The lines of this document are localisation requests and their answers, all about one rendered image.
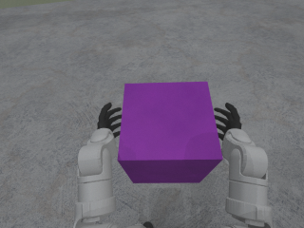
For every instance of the robot right forearm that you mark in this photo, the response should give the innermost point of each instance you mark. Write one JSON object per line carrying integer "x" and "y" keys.
{"x": 247, "y": 199}

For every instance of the robot right hand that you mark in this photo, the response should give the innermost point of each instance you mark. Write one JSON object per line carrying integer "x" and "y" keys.
{"x": 232, "y": 122}

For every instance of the robot left hand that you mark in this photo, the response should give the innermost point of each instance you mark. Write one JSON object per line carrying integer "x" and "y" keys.
{"x": 105, "y": 122}

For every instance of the robot left forearm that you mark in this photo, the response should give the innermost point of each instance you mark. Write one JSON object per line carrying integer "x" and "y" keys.
{"x": 94, "y": 173}

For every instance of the carton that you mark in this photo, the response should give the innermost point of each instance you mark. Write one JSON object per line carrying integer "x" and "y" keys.
{"x": 168, "y": 132}

